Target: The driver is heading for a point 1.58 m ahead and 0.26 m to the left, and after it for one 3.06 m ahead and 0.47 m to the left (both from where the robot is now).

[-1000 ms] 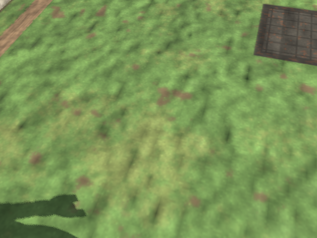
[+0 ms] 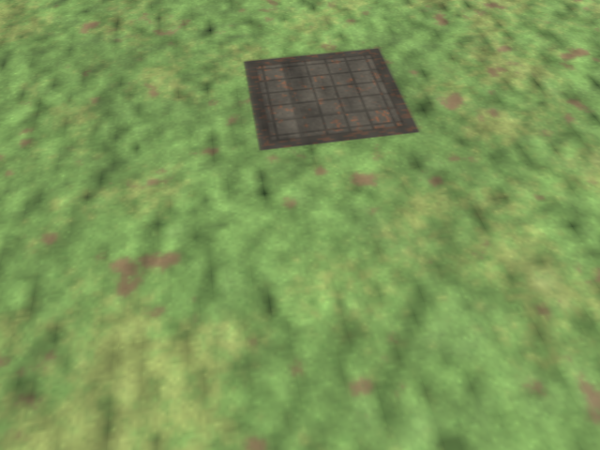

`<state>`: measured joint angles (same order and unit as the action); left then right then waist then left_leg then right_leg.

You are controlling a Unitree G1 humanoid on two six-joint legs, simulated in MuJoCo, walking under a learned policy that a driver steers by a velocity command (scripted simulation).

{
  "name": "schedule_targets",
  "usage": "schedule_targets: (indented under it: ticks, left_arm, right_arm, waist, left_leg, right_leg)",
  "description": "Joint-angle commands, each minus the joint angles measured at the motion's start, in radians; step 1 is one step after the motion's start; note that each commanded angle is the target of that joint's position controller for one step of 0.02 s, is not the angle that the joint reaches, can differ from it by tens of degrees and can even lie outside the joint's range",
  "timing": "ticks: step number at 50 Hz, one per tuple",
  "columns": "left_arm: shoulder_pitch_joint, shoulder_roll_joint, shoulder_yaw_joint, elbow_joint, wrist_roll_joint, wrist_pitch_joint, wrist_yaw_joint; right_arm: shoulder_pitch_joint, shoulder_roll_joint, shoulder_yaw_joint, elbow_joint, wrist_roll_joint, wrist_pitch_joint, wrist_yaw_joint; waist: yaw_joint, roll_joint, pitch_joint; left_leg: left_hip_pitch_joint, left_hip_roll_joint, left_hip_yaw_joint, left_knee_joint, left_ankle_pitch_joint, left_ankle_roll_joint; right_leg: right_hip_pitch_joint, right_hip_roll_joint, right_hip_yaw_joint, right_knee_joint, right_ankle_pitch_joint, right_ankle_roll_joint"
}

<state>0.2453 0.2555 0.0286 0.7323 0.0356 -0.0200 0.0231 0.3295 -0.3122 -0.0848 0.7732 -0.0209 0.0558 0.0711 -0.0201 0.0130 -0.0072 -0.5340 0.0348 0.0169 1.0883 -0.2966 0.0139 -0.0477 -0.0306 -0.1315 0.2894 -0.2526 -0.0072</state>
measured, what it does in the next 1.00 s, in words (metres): walks ahead: left foot, then right foot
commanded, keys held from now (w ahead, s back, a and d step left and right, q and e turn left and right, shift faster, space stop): w+q+shift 0.34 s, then q+shift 0.06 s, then e+shift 0.60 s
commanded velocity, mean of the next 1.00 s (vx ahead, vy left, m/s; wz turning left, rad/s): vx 0.46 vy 0.00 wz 0.16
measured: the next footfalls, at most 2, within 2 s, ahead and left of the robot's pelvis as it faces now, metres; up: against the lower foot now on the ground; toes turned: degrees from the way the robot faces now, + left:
left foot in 0.30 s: +0.27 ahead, +0.23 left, +0.00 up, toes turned +22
right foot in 0.76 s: +0.58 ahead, +0.32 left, +0.00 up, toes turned +22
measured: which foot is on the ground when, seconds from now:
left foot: up 0.00-0.28, down 0.30-0.76, up 0.78-1.00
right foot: down 0.00-0.32, up 0.34-0.74, down 0.76-1.00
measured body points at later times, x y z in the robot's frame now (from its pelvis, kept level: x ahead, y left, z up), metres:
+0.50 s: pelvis +0.25 +0.18 -0.02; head +0.28 +0.22 +0.43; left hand +0.28 +0.48 -0.14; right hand +0.43 -0.04 -0.13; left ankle +0.23 +0.21 -0.75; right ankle +0.31 +0.00 -0.65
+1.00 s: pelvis +0.46 +0.30 -0.02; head +0.50 +0.31 +0.43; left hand +0.40 +0.58 -0.14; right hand +0.73 +0.15 -0.10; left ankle +0.48 +0.50 -0.68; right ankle +0.55 +0.30 -0.75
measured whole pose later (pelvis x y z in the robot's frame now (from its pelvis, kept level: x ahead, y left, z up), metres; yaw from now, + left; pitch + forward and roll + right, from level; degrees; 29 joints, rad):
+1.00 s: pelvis +0.46 +0.30 -0.02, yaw +9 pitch +0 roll +1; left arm 0.37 0.28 0.08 0.84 0.00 0.02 0.00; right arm -0.01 -0.21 0.02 0.64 -0.03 0.03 -0.03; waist 0.10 0.00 0.10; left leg -0.57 0.00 -0.17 1.05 -0.34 -0.06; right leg -0.34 0.22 0.12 0.42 -0.05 -0.15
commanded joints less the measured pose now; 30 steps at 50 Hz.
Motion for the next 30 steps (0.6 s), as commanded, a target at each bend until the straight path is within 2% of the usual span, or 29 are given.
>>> schedule_targets:
  ticks: [1,6,9,11,12,13,14,15,16,17,18,19,20,21,22,23,24,25,27,30]
  left_arm:
    - [0.041,0.153,0.050,-0.021,0.004,-0.043,0.003]
    - [0.050,0.186,0.067,0.010,0.009,-0.067,0.000]
    - [0.078,0.202,0.075,0.036,0.018,-0.071,-0.004]
    - [0.098,0.214,0.079,0.055,0.022,-0.065,-0.008]
    - [0.090,0.225,0.080,0.059,0.021,-0.061,-0.010]
    - [0.085,0.245,0.083,0.062,0.016,-0.056,-0.013]
    - [0.083,0.274,0.089,0.065,0.009,-0.047,-0.017]
    - [0.051,0.299,0.093,0.050,-0.010,-0.035,-0.025]
    - [0.042,0.245,0.073,0.030,-0.001,-0.037,-0.035]
    - [0.000,0.091,0.036,-0.083,-0.006,-0.060,-0.054]
    - [-0.083,0.159,0.035,-0.131,0.022,-0.077,-0.054]
    - [-0.133,0.171,0.035,-0.137,0.010,-0.086,-0.049]
    - [-0.070,0.147,0.024,-0.106,0.003,-0.089,-0.038]
    - [-0.021,0.131,0.021,-0.068,0.010,-0.072,-0.033]
    - [0.074,0.131,0.018,-0.037,0.010,-0.050,-0.032]
    - [0.110,0.137,0.020,-0.009,0.011,-0.027,-0.033]
    - [0.118,0.131,0.020,0.006,0.007,-0.009,-0.036]
    - [0.109,0.122,0.018,0.019,-0.001,-0.001,-0.041]
    - [0.058,0.094,0.012,0.022,-0.021,0.004,-0.051]
    - [0.024,0.059,0.001,0.042,-0.040,-0.006,-0.060]
  right_arm:
    - [-0.169,-0.052,-0.014,-0.127,-0.003,-0.021,0.016]
    - [-0.241,-0.052,-0.006,-0.170,-0.005,-0.017,0.038]
    - [-0.322,-0.054,0.006,-0.203,-0.002,-0.018,0.043]
    - [-0.359,-0.054,0.015,-0.218,-0.001,-0.019,0.039]
    - [-0.348,-0.056,0.017,-0.217,0.001,-0.020,0.033]
    - [-0.297,-0.067,0.013,-0.204,0.005,-0.021,0.021]
    - [-0.167,-0.088,0.001,-0.169,0.015,-0.027,0.005]
    - [0.046,-0.113,-0.020,-0.106,0.020,-0.041,-0.010]
    - [0.250,-0.202,-0.056,-0.024,0.008,-0.043,-0.029]
    - [0.144,-0.360,-0.085,-0.041,0.017,-0.031,-0.045]
    - [0.133,-0.354,-0.082,-0.096,0.015,-0.040,-0.041]
    - [0.130,-0.319,-0.072,-0.073,0.000,-0.047,-0.048]
    - [0.095,-0.275,-0.059,-0.067,-0.004,-0.062,-0.059]
    - [0.005,-0.218,-0.043,-0.077,0.001,-0.076,-0.063]
    - [-0.043,-0.180,-0.026,-0.098,0.001,-0.091,-0.064]
    - [-0.053,-0.129,-0.009,-0.091,0.012,-0.106,-0.059]
    - [-0.042,-0.113,-0.001,-0.080,0.019,-0.118,-0.056]
    - [-0.032,-0.105,0.002,-0.067,0.017,-0.126,-0.055]
    - [-0.010,-0.094,0.010,-0.048,0.014,-0.134,-0.058]
    - [-0.072,-0.057,0.029,-0.052,0.001,-0.135,-0.069]
  waist:
    - [0.063,-0.126,0.097]
    - [0.043,-0.116,0.139]
    - [0.059,-0.107,0.176]
    - [0.065,-0.102,0.191]
    - [0.048,-0.100,0.177]
    - [0.014,-0.101,0.128]
    - [-0.055,-0.094,0.039]
    - [-0.171,-0.061,-0.082]
    - [-0.240,0.058,-0.169]
    - [-0.118,0.429,-0.168]
    - [-0.132,0.219,-0.203]
    - [-0.112,0.100,-0.105]
    - [-0.036,0.022,0.007]
    - [0.023,-0.049,0.021]
    - [0.071,0.006,0.001]
    - [0.088,-0.005,-0.015]
    - [0.094,-0.005,-0.021]
    - [0.089,-0.012,-0.020]
    - [0.066,0.011,0.007]
    - [0.051,0.043,0.029]
  left_leg:
    - [-0.323,0.054,-0.030,0.021,0.057,-0.009]
    - [-0.329,0.099,-0.023,-0.072,0.115,0.012]
    - [-0.304,0.113,0.034,-0.153,0.086,0.065]
    - [-0.270,0.102,0.084,-0.204,0.027,0.109]
    - [-0.200,0.073,0.123,-0.236,-0.022,0.136]
    - [-0.078,0.014,0.174,-0.250,-0.079,0.163]
    - [0.103,-0.069,0.215,-0.243,-0.131,0.184]
    - [0.395,-0.139,0.216,-0.310,-0.077,0.205]
    - [0.716,-0.124,0.060,-0.395,-0.153,0.215]
    - [0.823,0.114,-0.579,-0.747,-0.571,0.299]
    - [0.831,0.208,-0.831,-0.882,-0.487,0.315]
    - [0.774,0.233,-0.764,-0.862,-0.206,0.304]
    - [0.605,0.211,-0.626,-0.799,0.161,0.282]
    - [0.480,0.143,-0.439,-0.759,0.356,0.224]
    - [0.396,0.143,-0.361,-0.740,0.619,0.221]
    - [0.350,0.126,-0.286,-0.737,0.789,0.197]
    - [0.327,0.110,-0.220,-0.751,0.899,0.180]
    - [0.339,0.087,-0.167,-0.779,0.942,0.145]
    - [0.382,0.052,-0.067,-0.820,1.025,0.085]
    - [0.436,0.020,0.106,-0.858,0.942,0.010]
  right_leg:
    - [0.108,-0.305,0.194,-0.219,-0.286,-0.127]
    - [0.082,-0.336,0.061,-0.237,-0.246,-0.108]
    - [0.095,-0.337,-0.030,-0.246,-0.205,-0.096]
    - [0.124,-0.327,-0.096,-0.218,-0.101,-0.090]
    - [0.124,-0.312,-0.140,-0.168,0.080,-0.082]
    - [0.119,-0.299,-0.181,-0.058,0.410,-0.076]
    - [0.097,-0.293,-0.208,0.156,0.760,-0.079]
    - [-0.017,-0.280,-0.217,0.461,0.937,-0.070]
    - [-0.285,-0.228,-0.182,0.823,0.593,-0.030]
    - [-0.711,-0.002,-0.070,1.167,-0.240,0.038]
    - [-0.812,-0.001,0.161,1.256,-0.213,0.043]
    - [-0.857,-0.031,0.170,1.249,-0.141,0.034]
    - [-0.789,-0.076,0.163,1.157,-0.075,0.033]
    - [-0.673,-0.122,0.164,1.070,-0.046,0.027]
    - [-0.572,-0.129,0.151,1.042,-0.037,0.033]
    - [-0.505,-0.140,0.146,1.008,-0.046,0.037]
    - [-0.478,-0.123,0.122,0.972,-0.033,0.040]
    - [-0.475,-0.109,0.103,0.912,0.005,0.035]
    - [-0.507,-0.067,0.064,0.788,0.108,0.014]
    - [-0.484,0.011,0.050,0.550,0.298,-0.019]
Velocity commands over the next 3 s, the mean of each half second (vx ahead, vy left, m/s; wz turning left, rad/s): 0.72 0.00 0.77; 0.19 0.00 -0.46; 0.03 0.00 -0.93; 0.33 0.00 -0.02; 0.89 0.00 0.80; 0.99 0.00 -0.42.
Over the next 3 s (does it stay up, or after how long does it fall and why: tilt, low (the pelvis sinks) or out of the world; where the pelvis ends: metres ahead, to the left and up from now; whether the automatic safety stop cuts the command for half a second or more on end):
stays up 1.46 0.38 -0.01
